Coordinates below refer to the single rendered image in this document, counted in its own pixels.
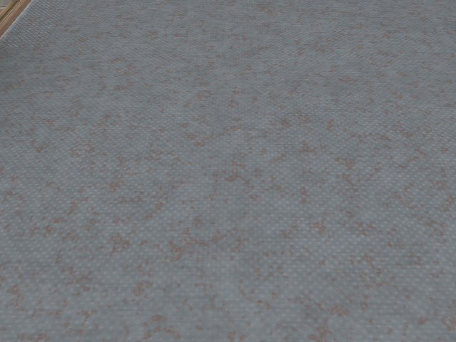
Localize stairs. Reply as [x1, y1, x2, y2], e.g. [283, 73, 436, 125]
[0, 0, 31, 38]

